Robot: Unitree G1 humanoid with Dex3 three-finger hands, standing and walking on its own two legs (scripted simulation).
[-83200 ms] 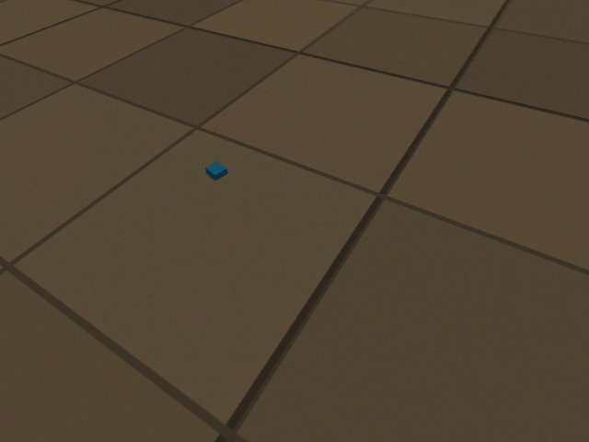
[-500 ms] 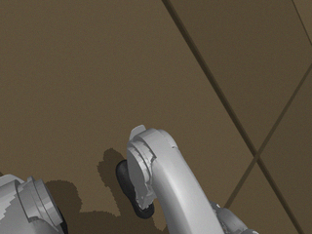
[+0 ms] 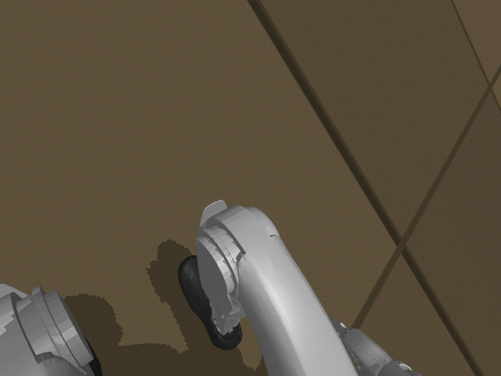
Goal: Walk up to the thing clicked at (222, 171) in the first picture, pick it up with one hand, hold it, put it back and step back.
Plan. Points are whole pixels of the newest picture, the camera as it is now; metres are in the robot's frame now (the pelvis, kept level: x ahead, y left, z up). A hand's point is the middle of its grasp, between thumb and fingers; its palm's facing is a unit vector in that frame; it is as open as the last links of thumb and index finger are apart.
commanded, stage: open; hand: left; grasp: from above
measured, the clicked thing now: out of the picture +0.47 +0.36 -0.29
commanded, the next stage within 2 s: withdraw in 0.86 s
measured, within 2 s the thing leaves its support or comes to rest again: neither
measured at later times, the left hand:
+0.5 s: hand out of the picture +0.47 +0.35 -0.24, palm faces -0.43 -0.13 -0.89, open 11.6 cm
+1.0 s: hand out of the picture +0.47 +0.35 -0.24, palm faces -0.45 -0.14 -0.88, open 13.7 cm
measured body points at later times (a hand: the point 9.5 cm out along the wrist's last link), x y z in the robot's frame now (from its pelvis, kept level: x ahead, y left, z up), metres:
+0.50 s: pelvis +0.00 +0.00 +0.00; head +0.28 +0.14 +0.31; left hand +0.49 +0.36 -0.19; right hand +0.06 -0.25 -0.05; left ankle +0.06 +0.13 -0.28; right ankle +0.12 -0.12 -0.28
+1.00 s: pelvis +0.00 +0.00 +0.00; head +0.29 +0.14 +0.31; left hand +0.49 +0.36 -0.19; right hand +0.06 -0.25 -0.05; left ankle +0.06 +0.13 -0.28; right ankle +0.12 -0.12 -0.28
